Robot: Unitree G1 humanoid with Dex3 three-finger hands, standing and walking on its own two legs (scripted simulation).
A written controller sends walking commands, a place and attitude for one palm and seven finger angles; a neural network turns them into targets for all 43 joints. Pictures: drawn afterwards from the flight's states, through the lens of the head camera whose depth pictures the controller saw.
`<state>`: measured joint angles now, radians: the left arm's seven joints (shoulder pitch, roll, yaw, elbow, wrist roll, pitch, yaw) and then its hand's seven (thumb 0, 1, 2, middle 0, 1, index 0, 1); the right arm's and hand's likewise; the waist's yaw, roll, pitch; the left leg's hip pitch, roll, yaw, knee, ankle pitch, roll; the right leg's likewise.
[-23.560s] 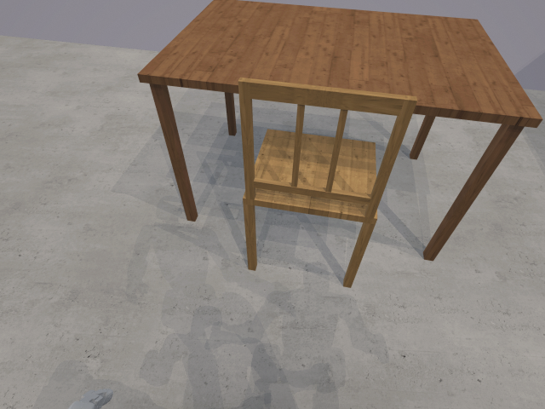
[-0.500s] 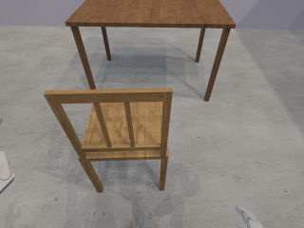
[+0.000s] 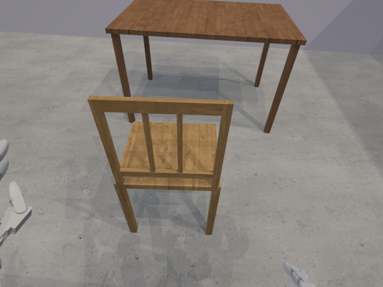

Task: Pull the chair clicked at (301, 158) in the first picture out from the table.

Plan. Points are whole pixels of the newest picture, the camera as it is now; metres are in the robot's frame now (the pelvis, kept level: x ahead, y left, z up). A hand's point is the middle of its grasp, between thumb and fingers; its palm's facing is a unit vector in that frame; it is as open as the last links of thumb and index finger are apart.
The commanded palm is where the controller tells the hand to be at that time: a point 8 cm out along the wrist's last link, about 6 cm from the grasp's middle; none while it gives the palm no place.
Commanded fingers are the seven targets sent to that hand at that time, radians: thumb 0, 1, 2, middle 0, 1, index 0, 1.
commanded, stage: stop stepping back and stand still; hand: left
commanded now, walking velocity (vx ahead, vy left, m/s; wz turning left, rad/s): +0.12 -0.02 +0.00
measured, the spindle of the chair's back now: (149, 144) +0.58 +0.18 -0.09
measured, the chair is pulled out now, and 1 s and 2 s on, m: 0.70 0.70 0.70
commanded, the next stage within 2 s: let the arm hang, fingers relaxed in 0.06 s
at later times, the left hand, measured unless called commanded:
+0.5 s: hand out of the picture +0.10 +0.16 -0.16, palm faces +0.12 -0.99 -0.12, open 6.9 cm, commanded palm none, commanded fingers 0.00 0.90 0.90 -0.20 -0.30 -0.20 -0.30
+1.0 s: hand out of the picture -0.01 +0.17 -0.16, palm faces +0.06 -0.98 -0.19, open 7.4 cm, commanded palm none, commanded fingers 0.00 0.90 0.90 -0.20 -0.30 -0.20 -0.30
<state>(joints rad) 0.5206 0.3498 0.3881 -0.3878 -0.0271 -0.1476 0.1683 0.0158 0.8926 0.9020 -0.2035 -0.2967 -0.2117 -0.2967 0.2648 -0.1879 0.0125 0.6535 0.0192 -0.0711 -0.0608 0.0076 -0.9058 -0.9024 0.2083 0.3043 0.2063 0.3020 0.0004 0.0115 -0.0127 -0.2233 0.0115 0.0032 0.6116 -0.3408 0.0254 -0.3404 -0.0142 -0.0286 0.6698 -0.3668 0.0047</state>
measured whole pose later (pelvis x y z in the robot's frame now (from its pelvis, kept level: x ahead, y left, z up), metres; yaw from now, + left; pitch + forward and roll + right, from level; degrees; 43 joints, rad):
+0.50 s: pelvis +0.02 +0.00 +0.00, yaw +3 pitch +0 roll +0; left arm 0.28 0.14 0.03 0.75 -0.01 0.03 0.03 -0.04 0.99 0.90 -0.20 -0.30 -0.21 -0.29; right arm 0.29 -0.16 0.02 0.87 -0.01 0.00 -0.01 0.00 -0.91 -0.90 0.21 0.30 0.20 0.30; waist -0.02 -0.06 0.08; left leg -0.23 0.00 0.03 0.59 -0.37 0.02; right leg -0.27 -0.02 -0.06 0.58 -0.31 0.00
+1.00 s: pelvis +0.00 +0.00 +0.01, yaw +2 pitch -3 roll +0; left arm 0.32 0.14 -0.01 1.05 0.01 0.03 0.03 0.01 0.91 0.90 -0.19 -0.29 -0.20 -0.29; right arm 0.35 -0.13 0.01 1.07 -0.01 0.01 -0.02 0.00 -0.91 -0.90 0.20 0.30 0.20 0.30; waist 0.00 0.02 0.05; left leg -0.13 0.00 0.05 0.44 -0.27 0.02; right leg -0.18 -0.02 -0.04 0.44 -0.21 0.00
